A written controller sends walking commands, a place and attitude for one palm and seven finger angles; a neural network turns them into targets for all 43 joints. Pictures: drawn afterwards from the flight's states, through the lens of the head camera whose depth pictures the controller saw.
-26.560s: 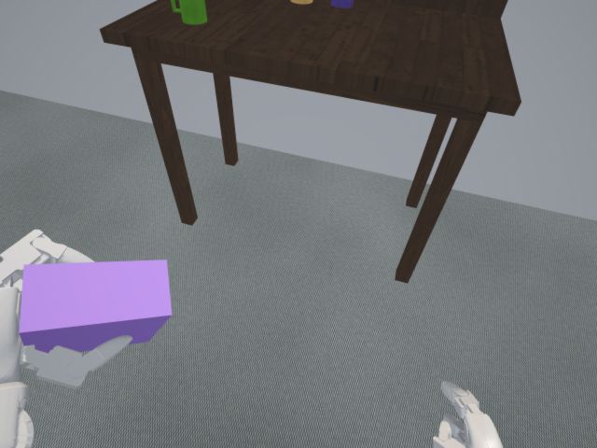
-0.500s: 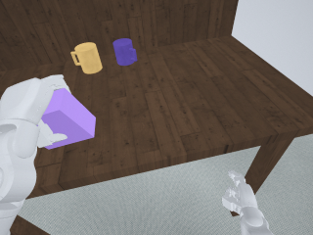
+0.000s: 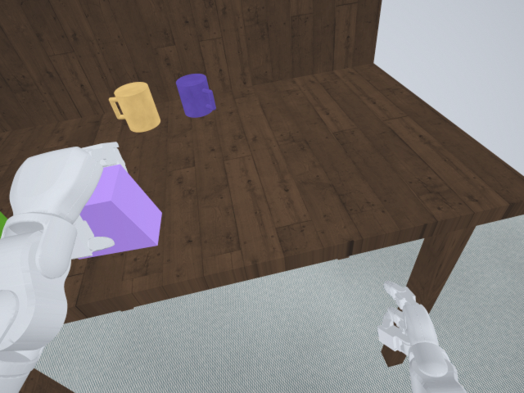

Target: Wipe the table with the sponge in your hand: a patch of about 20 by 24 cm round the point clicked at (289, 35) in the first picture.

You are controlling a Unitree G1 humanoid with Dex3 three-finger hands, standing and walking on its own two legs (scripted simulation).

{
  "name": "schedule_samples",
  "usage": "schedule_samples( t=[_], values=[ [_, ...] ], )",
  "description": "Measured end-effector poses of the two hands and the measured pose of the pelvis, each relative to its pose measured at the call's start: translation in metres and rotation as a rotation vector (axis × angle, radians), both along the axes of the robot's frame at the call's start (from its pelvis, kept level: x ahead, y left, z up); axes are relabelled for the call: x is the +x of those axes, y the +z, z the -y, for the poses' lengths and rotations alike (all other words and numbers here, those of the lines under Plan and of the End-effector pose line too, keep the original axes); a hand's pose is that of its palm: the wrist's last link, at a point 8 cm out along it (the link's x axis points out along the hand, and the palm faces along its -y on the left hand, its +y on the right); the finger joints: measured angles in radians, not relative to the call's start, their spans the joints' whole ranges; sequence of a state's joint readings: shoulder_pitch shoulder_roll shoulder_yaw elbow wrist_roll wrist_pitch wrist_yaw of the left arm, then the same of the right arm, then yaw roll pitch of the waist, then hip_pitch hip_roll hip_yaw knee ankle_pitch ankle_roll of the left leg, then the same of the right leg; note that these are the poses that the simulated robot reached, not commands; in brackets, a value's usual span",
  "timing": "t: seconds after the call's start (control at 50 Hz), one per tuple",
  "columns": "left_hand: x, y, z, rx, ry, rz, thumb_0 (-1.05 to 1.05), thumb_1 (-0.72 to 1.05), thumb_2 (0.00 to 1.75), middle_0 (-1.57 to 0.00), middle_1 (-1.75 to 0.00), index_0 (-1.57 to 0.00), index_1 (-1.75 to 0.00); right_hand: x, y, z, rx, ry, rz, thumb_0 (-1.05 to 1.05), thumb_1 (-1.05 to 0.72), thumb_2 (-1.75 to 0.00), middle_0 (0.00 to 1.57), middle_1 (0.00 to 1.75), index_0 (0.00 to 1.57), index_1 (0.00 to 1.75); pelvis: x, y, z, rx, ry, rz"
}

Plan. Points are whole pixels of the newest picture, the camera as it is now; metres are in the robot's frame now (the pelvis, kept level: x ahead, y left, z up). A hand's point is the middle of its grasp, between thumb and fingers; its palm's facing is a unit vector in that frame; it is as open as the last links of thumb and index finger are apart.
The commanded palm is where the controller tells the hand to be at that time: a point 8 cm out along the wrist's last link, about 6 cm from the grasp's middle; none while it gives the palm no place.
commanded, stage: turn the palm down, sponge in hand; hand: left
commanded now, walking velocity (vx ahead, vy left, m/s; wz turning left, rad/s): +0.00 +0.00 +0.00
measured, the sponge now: (106, 222) +0.25 +0.27 +0.18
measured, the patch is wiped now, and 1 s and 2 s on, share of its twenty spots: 0.00 0.00 0.05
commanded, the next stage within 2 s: move the sponge above the wiping area in 0.14 s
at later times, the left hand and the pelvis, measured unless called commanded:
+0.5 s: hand (101, 182) +0.27 +0.26 +0.23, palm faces +0.28 -0.02 -0.96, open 10.0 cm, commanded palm +0.21 +0.28 +0.31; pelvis +0.01 +0.00 +0.00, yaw -1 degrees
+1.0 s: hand (85, 166) +0.28 +0.29 +0.25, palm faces +0.36 -0.05 -0.93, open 10.0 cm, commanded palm +0.21 +0.28 +0.29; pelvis +0.01 +0.03 +0.01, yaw -1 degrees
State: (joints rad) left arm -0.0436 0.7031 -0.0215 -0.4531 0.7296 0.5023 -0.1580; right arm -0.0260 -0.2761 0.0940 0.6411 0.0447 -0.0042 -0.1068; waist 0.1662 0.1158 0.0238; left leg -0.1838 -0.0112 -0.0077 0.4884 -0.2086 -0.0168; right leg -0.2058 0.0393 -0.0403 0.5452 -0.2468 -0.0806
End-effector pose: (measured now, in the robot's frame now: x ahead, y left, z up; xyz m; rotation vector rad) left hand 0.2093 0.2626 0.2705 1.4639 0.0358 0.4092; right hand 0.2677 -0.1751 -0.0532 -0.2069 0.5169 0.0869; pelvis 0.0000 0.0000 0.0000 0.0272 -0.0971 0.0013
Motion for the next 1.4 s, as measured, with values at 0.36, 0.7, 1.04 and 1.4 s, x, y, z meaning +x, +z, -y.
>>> schedule_samples(
  t=[0.36, 0.7, 1.04, 1.4],
  values=[
    [0.026, -0.019, 0.006, -0.069, 0.011, -0.08, 0.0, -0.49, 1.02, -0.75, -1.34, -0.75, -1.35, -0.007, -0.006, 0.04, 0.014, -0.108, -0.007, 0.02, -0.91, -0.9, 0.2, 0.3, 0.2, 0.3, 0.007, -0.002, 0.007, -0.001, -0.013, -0.022],
    [0.016, 0.017, -0.044, -0.086, 0.131, 0.078, 0.0, -0.49, 1.02, -0.75, -1.34, -0.75, -1.35, 0.0, -0.001, -0.003, 0.061, -0.057, -0.02, 0.02, -0.91, -0.9, 0.2, 0.3, 0.2, 0.3, 0.008, 0.003, -0.013, -0.011, 0.0, -0.032],
    [0.032, 0.037, -0.032, -0.011, 0.025, 0.166, 0.0, -0.49, 1.02, -0.76, -1.33, -0.76, -1.34, -0.003, 0.001, -0.025, 0.04, -0.04, -0.053, 0.02, -0.91, -0.9, 0.2, 0.3, 0.17, 0.29, 0.009, 0.007, -0.03, -0.009, -0.013, -0.02],
    [0.037, -0.013, -0.01, 0.019, 0.028, -0.012, 0.0, -0.49, 1.02, -0.76, -1.33, -0.76, -1.34, 0.0, -0.001, -0.018, 0.016, -0.006, -0.037, 0.02, -0.91, -0.9, 0.2, 0.3, 0.2, 0.3, 0.007, 0.006, -0.014, -0.004, -0.002, -0.009]
  ],
)
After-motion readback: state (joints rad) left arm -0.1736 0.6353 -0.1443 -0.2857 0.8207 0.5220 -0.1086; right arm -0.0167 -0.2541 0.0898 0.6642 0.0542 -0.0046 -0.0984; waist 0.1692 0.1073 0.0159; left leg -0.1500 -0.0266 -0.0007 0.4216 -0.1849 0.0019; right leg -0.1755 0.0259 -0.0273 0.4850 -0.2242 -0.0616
